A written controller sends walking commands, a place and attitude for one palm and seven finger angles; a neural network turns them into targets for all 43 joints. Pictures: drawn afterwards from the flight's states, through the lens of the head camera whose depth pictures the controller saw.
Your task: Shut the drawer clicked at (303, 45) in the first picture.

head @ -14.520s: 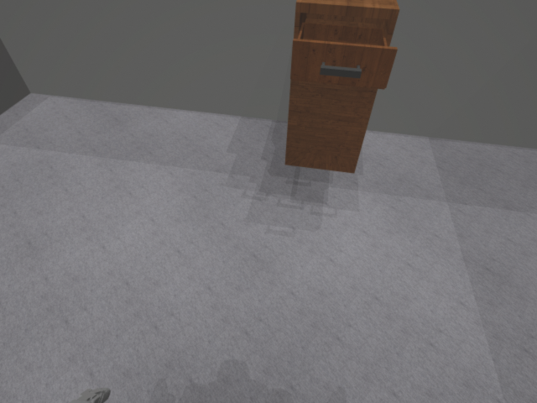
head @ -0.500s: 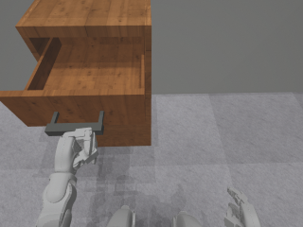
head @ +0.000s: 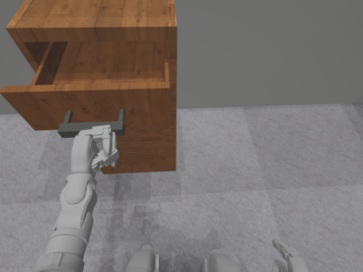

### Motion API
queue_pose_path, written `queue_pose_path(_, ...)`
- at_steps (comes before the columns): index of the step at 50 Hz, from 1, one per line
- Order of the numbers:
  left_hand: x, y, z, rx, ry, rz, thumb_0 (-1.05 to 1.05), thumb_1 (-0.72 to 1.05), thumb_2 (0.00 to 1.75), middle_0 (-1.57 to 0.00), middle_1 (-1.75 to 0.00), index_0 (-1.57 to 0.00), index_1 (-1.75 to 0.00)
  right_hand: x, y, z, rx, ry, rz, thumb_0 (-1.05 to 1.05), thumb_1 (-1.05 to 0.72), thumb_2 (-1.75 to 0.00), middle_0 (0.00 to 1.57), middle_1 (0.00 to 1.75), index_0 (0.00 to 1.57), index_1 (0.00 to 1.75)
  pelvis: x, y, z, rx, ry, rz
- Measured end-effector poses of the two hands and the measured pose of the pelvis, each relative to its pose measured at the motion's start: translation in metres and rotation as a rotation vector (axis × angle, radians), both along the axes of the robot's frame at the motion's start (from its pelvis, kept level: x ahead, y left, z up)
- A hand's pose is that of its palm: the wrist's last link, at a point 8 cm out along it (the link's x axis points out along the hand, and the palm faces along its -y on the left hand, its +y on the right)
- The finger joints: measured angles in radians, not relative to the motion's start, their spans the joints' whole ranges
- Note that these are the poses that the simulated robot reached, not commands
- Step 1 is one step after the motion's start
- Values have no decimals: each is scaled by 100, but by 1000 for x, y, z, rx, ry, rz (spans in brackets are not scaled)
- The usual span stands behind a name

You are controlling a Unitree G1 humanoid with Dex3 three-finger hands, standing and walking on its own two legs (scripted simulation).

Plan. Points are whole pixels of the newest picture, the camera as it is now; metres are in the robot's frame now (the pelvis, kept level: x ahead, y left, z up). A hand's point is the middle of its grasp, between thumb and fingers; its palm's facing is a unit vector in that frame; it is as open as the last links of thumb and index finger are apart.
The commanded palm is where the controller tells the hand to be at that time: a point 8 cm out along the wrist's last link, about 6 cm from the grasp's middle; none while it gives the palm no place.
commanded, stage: push the drawer shut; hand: left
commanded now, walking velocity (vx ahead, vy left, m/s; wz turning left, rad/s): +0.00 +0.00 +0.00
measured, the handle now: (94, 121) +0.44 +0.21 +0.05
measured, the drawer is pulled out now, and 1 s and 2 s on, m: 0.17 0.05 0.00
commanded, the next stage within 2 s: pull the fist back off the drawer in 1.84 s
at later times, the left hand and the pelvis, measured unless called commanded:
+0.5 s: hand (117, 129) +0.42 +0.16 +0.05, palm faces +0.07 -1.00 -0.04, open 3.2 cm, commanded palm +0.41 +0.21 +0.05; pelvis +0.00 +0.00 +0.00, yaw +0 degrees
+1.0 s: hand (120, 107) +0.48 +0.16 +0.05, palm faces +0.09 -1.00 -0.04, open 3.4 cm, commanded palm +0.46 +0.21 +0.05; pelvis +0.00 +0.00 -0.01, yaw -1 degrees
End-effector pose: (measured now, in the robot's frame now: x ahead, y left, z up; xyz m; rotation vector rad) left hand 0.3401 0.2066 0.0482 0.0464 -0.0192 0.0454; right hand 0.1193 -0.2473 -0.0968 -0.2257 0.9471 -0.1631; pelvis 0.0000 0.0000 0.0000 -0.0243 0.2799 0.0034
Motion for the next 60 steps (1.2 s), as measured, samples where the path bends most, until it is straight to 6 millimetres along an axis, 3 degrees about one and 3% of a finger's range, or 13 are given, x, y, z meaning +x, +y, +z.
queue_pose_path(21,44,2,0,-6,-4,18,3,77,88,-140,-160,-140,-160,-33,-1,-9,-1,109,-42,1,-90,-90,21,30,21,30,-2,4,-2,-3,25,-9)
queue_pose_path(46,107,3,4,-4,5,41,7,79,88,-140,-160,-140,-160,-99,-14,-17,-25,290,-126,1,-90,-90,20,30,21,30,-6,0,-8,-6,78,-19)
queue_pose_path(60,140,9,4,-8,16,36,6,75,87,-140,-160,-140,-160,-118,-10,-15,-37,362,-157,1,-90,-90,21,30,21,30,-3,4,-11,-19,115,-23)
